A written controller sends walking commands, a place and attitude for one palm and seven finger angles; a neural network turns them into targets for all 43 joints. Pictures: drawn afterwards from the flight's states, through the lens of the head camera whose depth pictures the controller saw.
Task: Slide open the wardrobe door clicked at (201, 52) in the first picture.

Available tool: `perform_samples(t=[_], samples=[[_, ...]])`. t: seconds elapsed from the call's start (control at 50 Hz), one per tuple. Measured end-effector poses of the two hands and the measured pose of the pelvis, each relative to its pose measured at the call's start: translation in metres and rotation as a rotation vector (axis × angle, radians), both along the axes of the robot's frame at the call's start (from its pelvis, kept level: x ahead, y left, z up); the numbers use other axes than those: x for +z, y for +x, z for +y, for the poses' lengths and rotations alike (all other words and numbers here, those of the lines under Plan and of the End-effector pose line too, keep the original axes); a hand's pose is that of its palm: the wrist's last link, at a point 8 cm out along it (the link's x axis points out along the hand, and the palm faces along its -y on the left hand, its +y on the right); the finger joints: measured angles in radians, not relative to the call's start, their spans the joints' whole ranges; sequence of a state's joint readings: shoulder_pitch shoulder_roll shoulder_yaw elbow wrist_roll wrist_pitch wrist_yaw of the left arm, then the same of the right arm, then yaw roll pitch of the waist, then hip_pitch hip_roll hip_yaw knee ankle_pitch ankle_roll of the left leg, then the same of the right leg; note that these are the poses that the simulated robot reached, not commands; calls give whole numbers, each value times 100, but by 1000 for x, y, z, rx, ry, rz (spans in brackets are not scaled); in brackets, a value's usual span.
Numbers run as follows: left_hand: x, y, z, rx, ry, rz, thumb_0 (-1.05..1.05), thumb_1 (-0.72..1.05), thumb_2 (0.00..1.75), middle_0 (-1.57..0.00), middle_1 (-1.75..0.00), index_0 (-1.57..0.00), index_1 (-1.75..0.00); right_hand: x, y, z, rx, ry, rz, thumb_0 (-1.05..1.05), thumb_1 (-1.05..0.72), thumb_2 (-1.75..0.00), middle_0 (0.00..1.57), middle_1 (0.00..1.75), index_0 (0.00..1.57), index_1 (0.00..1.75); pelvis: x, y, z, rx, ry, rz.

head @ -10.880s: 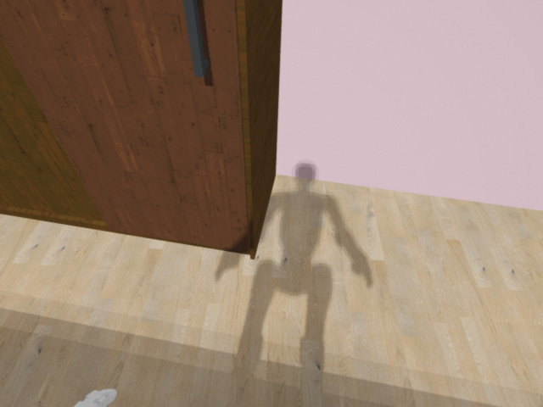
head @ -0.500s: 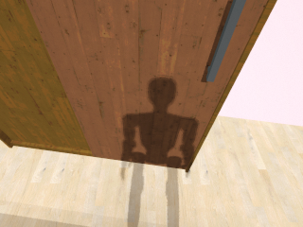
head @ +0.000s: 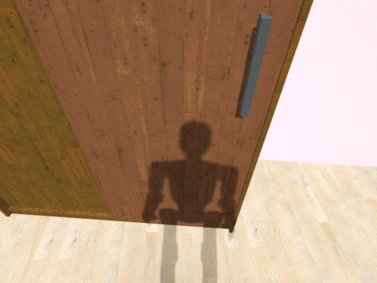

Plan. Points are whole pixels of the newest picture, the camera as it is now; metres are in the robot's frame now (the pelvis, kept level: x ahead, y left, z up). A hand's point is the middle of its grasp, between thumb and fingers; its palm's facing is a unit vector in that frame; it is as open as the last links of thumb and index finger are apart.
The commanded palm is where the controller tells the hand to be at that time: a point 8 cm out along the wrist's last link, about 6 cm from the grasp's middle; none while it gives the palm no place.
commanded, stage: come to a stop and stand still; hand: right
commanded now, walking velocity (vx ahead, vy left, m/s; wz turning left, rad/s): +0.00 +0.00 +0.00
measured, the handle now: (252, 68) +0.56 -0.13 +0.22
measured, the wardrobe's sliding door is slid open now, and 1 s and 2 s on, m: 0.00 0.00 0.00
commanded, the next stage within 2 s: look again from close up in 1.14 s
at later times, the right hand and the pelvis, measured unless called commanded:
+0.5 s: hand out of the picture -0.06 -0.19 -0.18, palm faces +0.03 +0.99 -0.16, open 7.3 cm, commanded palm none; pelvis -0.03 -0.03 +0.00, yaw +1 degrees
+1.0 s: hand out of the picture -0.09 -0.20 -0.18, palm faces +0.04 +0.99 -0.16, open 7.3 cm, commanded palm none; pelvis -0.04 -0.06 +0.00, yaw +1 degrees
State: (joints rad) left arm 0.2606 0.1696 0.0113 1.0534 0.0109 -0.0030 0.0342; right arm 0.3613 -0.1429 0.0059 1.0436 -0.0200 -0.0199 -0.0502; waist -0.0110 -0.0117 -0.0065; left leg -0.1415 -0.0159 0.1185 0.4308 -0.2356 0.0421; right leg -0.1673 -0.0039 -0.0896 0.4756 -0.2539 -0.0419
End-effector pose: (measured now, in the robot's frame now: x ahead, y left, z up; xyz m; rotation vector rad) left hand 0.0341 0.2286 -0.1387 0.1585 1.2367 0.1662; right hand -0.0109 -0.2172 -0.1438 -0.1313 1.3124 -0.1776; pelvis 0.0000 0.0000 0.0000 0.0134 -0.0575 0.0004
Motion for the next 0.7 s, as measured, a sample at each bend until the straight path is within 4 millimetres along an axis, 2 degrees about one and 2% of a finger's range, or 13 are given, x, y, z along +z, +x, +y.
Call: perform_samples(t=[0.2,0.42,0.56,0.7], samples=[[-2,-52,-15,20,-18,105,0,92,90,-20,-30,-20,-30,0,-31,-12,4,1,57,0,-91,-90,20,29,20,30,2,-15,-11,5,1,-1],[-4,-101,-41,62,-36,185,0,91,90,-20,-30,-20,-30,-4,-48,-20,15,25,77,0,-91,-90,20,29,20,30,1,-30,-28,10,4,5],[-6,-115,-57,75,-45,202,0,91,90,-20,-30,-20,-30,-8,-58,-23,10,45,90,0,-91,-90,20,29,20,30,-1,-36,-39,11,6,12],[-8,-110,-67,74,-49,186,0,91,90,-20,-30,-20,-30,-9,-71,-28,-1,54,116,0,-91,-90,20,29,20,30,-2,-40,-48,12,5,16]])
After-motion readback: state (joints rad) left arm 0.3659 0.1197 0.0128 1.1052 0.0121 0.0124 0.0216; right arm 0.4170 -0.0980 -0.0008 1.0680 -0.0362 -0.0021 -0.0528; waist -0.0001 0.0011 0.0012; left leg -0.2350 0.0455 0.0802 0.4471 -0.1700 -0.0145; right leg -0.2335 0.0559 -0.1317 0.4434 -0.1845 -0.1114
